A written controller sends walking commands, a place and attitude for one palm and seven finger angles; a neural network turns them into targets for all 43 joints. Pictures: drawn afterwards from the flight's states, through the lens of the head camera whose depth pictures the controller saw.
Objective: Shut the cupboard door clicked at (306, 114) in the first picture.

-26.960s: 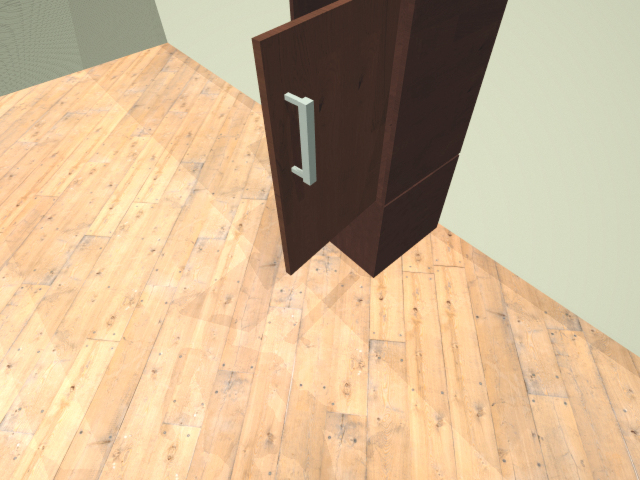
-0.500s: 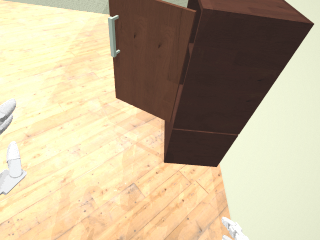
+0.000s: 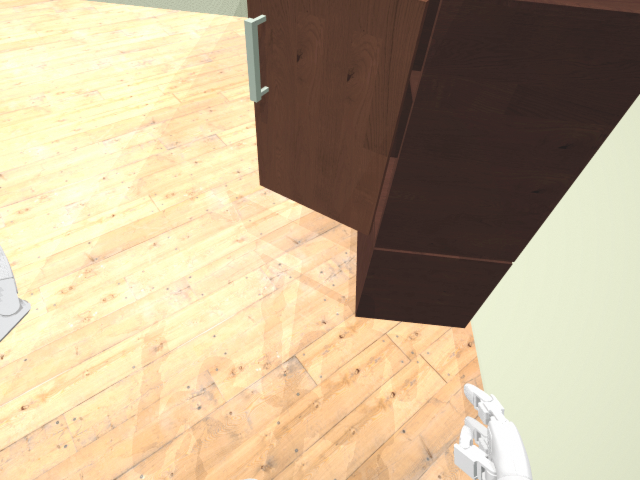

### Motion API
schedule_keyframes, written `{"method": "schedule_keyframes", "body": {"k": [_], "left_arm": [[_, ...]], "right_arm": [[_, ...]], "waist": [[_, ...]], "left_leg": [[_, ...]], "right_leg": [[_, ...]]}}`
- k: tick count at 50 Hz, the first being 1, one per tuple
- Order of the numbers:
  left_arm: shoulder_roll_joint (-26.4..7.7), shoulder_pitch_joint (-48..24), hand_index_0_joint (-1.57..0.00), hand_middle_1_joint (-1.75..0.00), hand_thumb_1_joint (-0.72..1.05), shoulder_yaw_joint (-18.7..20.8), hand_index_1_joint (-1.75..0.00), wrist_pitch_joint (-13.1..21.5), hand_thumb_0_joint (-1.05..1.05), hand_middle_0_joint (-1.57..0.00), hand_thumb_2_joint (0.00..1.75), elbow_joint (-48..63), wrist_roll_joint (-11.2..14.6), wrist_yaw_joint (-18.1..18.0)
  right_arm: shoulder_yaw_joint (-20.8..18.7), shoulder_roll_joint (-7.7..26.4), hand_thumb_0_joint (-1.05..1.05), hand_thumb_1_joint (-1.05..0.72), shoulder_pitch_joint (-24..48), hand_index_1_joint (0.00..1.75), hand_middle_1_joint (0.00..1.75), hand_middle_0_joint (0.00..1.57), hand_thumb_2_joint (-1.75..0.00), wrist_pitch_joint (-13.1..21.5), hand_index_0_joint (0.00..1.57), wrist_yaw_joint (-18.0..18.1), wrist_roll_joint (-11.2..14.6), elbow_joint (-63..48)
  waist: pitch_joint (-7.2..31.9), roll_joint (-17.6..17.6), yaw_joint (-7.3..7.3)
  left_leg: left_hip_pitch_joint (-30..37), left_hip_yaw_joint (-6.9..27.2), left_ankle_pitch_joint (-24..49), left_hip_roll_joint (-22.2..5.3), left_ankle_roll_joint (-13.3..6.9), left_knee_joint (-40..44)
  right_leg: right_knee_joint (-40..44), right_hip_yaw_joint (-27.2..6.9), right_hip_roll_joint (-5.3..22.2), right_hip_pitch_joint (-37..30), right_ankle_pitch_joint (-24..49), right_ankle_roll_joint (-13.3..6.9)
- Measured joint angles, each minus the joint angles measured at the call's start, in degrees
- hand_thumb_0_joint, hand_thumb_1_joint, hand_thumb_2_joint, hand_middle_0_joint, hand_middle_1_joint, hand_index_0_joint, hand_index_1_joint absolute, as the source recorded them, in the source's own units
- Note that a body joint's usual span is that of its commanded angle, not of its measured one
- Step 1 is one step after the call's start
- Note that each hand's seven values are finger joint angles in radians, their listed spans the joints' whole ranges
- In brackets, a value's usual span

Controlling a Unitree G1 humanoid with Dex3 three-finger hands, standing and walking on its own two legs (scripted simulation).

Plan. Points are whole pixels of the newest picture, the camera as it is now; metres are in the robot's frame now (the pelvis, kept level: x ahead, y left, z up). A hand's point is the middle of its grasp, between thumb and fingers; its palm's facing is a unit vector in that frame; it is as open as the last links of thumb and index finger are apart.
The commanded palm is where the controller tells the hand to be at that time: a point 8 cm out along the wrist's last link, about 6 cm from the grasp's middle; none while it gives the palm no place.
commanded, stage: stop stepping back and stand still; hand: left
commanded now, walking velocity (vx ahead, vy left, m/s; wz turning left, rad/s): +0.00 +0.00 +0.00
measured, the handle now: (258, 60) +0.92 +0.18 +0.07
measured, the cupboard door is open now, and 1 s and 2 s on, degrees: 64 64 64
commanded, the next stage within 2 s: let the arm hang, fingers relaxed in 0.30 s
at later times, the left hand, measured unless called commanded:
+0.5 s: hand (71, 362) +0.22 +0.28 +0.07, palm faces +0.22 -0.86 -0.46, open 7.4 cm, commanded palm none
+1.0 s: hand out of the picture -0.11 +0.21 -0.16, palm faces +0.06 -0.97 -0.22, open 7.3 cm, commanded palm none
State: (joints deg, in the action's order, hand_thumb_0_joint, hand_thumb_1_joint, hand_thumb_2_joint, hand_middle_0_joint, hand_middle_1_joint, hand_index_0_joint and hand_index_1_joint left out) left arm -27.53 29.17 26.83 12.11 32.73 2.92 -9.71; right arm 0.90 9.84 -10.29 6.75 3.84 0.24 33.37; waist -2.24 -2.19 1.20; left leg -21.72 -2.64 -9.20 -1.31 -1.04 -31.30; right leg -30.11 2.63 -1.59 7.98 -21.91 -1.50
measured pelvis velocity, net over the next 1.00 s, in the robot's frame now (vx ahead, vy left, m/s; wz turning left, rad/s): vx -0.02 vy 0.02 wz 0.03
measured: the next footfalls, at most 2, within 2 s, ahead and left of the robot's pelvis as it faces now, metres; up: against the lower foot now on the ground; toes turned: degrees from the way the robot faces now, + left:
none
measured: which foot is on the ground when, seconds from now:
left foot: down 0.00-1.00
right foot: down 0.00-1.00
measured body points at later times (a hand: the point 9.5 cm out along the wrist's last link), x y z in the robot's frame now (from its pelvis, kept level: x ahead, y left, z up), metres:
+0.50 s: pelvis -0.01 +0.02 +0.00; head -0.02 +0.01 +0.45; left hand +0.20 +0.32 +0.09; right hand +0.16 -0.23 -0.09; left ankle +0.08 +0.11 -0.73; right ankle -0.06 -0.10 -0.73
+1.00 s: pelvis -0.02 +0.02 +0.01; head +0.00 +0.03 +0.46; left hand -0.11 +0.26 -0.14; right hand -0.02 -0.22 -0.15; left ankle +0.08 +0.11 -0.73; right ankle -0.06 -0.10 -0.73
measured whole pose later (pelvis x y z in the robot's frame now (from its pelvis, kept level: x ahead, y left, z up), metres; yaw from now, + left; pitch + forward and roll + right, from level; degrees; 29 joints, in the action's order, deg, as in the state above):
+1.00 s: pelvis -0.02 +0.02 +0.01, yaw +2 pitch -1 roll -1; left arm -11.7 24.4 1.1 -1.7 -63.3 -0.8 -0.9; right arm -0.2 10.6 -17.8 -2.2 1.6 -0.6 60.4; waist -3.4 1.0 -0.6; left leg -19.9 -1.9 -3.6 0.7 -2.9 -24.1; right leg -25.2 3.3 -0.3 6.9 -17.6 -0.4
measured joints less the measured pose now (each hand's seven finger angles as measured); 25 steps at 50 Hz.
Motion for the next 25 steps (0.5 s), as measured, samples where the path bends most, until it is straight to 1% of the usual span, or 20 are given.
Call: {"method": "schedule_keyframes", "body": {"k": [1,3,5,8,13,15,17,20,21,22,24,25], "left_arm": [[-0.63,1.25,-0.22,-0.30,0.89,1.20,-0.30,0.54,0.02,-0.21,0.90,0.11,0.40,-0.02],[-0.98,4.06,-0.22,-0.30,0.89,2.58,-0.30,0.91,0.02,-0.21,0.90,-0.42,1.23,-0.07],[-0.25,6.19,-0.21,-0.30,0.89,2.24,-0.30,0.19,0.01,-0.21,0.90,-2.12,1.67,-0.04],[2.08,6.27,-0.21,-0.30,0.89,-0.51,-0.30,-2.20,0.01,-0.21,0.90,-6.34,1.54,0.21],[6.45,1.81,-0.21,-0.30,0.89,-5.58,-0.30,-6.04,0.02,-0.21,0.90,-11.27,0.65,0.33],[7.19,0.22,-0.21,-0.30,0.89,-6.76,-0.30,-6.41,0.02,-0.21,0.90,-10.38,0.35,0.29],[7.12,-0.49,-0.21,-0.30,0.89,-7.16,-0.30,-5.81,0.02,-0.21,0.90,-8.32,0.19,0.24],[5.18,0.43,-0.21,-0.30,0.89,-5.74,-0.30,-3.94,0.02,-0.21,0.90,-4.74,0.13,0.22],[4.15,-0.83,-0.21,-0.30,0.89,-6.39,-0.30,-2.40,0.02,-0.21,0.90,-6.88,-0.76,1.02],[3.34,-3.60,-0.21,-0.30,0.89,-8.41,-0.30,-2.59,0.02,-0.21,0.90,-11.54,-1.63,2.56],[3.62,-9.07,-0.21,-0.30,0.90,-13.47,-0.30,-6.65,0.01,-0.20,0.90,-23.95,-2.64,5.51],[4.42,-11.13,-0.21,-0.30,0.90,-15.85,-0.30,-8.92,0.01,-0.20,0.90,-30.81,-2.98,6.65]], "right_arm": [[0.21,-0.21,0.01,-0.90,-0.05,0.30,0.30,0.20,-0.90,-0.32,0.20,-0.24,0.08,-0.24],[0.48,-0.40,0.01,-0.90,-0.53,0.30,0.30,0.20,-0.90,-1.23,0.20,-0.70,0.42,-0.18],[0.68,-0.31,0.01,-0.90,-1.23,0.30,0.30,0.20,-0.90,-2.29,0.20,-0.72,0.84,0.64],[0.84,0.15,0.01,-0.90,-2.34,0.30,0.30,0.20,-0.90,-3.47,0.20,-0.01,1.11,2.29],[1.13,0.82,0.01,-0.90,-3.42,0.30,0.30,0.20,-0.90,-3.89,0.20,1.22,0.98,4.00],[1.25,0.86,0.01,-0.90,-3.46,0.30,0.30,0.20,-0.90,-3.61,0.20,1.48,0.80,4.06],[1.34,0.81,0.01,-0.90,-3.30,0.30,0.30,0.20,-0.90,-3.22,0.20,1.53,0.57,3.71],[1.27,0.70,0.01,-0.90,-3.04,0.30,0.30,0.20,-0.90,-2.79,0.20,1.42,0.19,2.56],[0.91,1.45,0.01,-0.90,-2.88,0.30,0.30,0.20,-0.90,-1.47,0.20,0.40,0.34,3.11],[0.53,2.86,0.01,-0.90,-2.36,0.30,0.30,0.20,-0.90,-0.94,0.20,-0.89,0.48,4.20],[0.01,5.99,0.01,-0.90,-0.45,0.30,0.30,0.20,-0.90,-1.89,0.20,-2.62,0.39,6.83],[-0.15,7.30,0.01,-0.90,0.54,0.30,0.30,0.20,-0.90,-2.71,0.20,-3.07,0.25,7.91]], "waist": [[0.42,0.96,0.09],[1.61,2.50,-0.22],[2.74,3.44,-0.71],[3.82,3.99,-1.57],[3.95,3.11,-2.23],[3.60,2.24,-2.01],[3.35,1.43,-1.44],[3.54,0.81,-0.18],[3.84,1.37,-0.32],[4.05,2.40,-0.86],[4.33,4.97,-1.48],[4.44,6.17,-1.36]], "left_leg": [[-0.30,0.27,0.28,-0.29,0.09,0.43],[-0.61,0.11,0.21,-0.67,0.11,0.68],[-0.27,-0.44,-0.29,-0.63,-0.12,0.73],[0.84,-1.15,-0.77,-0.11,-0.59,1.07],[2.09,-0.96,-0.48,0.52,-0.95,1.59],[2.21,-0.52,-0.19,0.55,-0.91,1.62],[2.18,-0.13,0.20,0.47,-0.82,1.86],[1.83,0.28,0.91,0.25,-0.66,2.53],[0.86,0.46,0.99,0.15,-0.70,1.98],[-0.23,0.60,0.87,0.17,-0.84,0.91],[-1.79,0.49,0.39,0.35,-1.33,-1.12],[-2.43,0.30,0.17,0.50,-1.63,-1.93]], "right_leg": [[1.24,0.18,-0.38,-0.07,0.83,-0.18],[2.82,-0.12,-0.73,-0.21,1.70,-0.08],[3.39,-0.68,-0.57,-0.60,1.72,0.31],[3.38,-1.25,0.10,-1.41,1.24,0.95],[3.32,-0.89,0.65,-2.58,1.03,1.28],[3.45,-0.44,0.55,-2.89,1.21,1.16],[3.81,-0.08,0.37,-3.02,1.57,0.99],[4.89,0.26,0.02,-2.92,2.42,0.76],[4.42,0.53,-0.08,-2.08,2.52,0.77],[3.24,0.71,-0.04,-1.02,2.25,0.87],[0.44,0.70,0.28,0.85,1.28,1.26],[-1.02,0.58,0.52,1.79,0.74,1.46]]}}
